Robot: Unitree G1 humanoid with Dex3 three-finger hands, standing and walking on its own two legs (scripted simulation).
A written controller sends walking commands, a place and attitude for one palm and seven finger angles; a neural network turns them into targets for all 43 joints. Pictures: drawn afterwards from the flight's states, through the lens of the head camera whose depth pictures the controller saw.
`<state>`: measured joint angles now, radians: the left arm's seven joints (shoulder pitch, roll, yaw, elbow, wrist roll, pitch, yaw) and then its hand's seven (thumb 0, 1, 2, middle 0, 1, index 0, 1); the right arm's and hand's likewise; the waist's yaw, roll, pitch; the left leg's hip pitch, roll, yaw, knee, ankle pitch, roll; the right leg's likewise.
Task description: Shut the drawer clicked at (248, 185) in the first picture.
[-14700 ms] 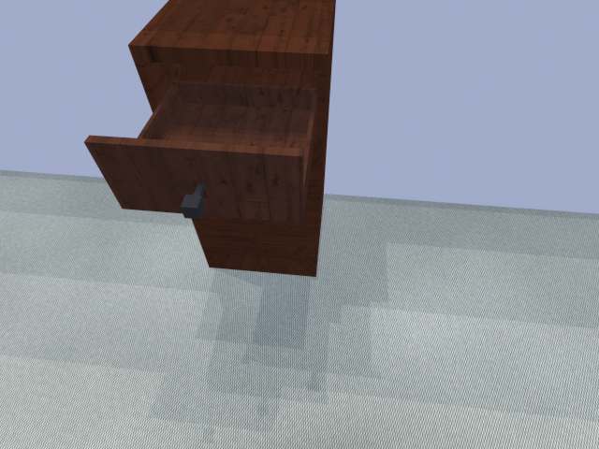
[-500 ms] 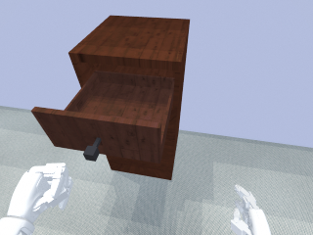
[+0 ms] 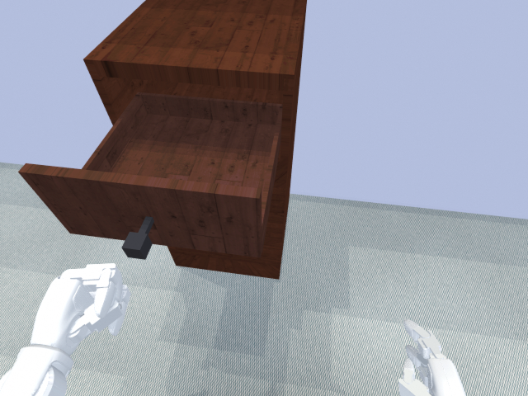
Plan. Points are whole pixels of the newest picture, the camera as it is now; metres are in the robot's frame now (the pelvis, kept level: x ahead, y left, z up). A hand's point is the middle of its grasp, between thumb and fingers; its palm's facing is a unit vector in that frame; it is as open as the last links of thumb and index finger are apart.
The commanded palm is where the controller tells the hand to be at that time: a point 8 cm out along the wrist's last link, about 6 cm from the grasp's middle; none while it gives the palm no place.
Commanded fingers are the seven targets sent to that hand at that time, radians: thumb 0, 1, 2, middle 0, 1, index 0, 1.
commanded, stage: bring the fist close to the handle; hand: left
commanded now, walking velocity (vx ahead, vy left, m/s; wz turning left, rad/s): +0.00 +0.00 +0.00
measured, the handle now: (141, 236) +0.35 +0.23 +0.02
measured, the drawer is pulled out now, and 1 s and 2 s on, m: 0.29 0.29 0.20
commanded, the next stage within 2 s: push the drawer shut in 0.84 s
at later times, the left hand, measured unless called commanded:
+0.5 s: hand (150, 287) +0.27 +0.19 +0.02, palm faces -0.09 -1.00 -0.04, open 3.2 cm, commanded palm +0.25 +0.25 +0.02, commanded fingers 0.00 0.90 0.90 -1.40 -1.60 -1.40 -1.60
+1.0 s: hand (148, 284) +0.27 +0.20 +0.02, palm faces -0.07 -1.00 -0.05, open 3.2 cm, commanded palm +0.26 +0.26 +0.02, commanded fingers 0.00 0.90 0.90 -1.40 -1.60 -1.40 -1.60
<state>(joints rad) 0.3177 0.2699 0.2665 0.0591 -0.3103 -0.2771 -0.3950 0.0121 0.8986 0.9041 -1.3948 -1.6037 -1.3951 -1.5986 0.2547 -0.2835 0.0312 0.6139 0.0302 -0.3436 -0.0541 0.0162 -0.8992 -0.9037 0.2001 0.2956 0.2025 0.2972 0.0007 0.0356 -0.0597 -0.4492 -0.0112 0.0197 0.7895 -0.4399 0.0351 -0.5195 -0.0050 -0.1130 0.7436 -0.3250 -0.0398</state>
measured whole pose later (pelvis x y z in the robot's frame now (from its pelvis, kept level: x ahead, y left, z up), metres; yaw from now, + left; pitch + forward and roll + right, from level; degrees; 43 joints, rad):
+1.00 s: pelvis +0.00 +0.00 -0.03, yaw +0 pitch +14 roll -1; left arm 0.14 0.27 0.22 0.20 -0.28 -0.35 -0.34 0.01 0.90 0.90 -1.40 -1.60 -1.40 -1.60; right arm 0.24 -0.27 0.04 0.54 0.03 -0.20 -0.03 0.01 -0.90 -0.90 0.20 0.30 0.20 0.30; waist -0.02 0.04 -0.11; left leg -0.69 -0.02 0.02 0.97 -0.52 0.04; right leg -0.76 -0.02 -0.12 0.92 -0.40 -0.04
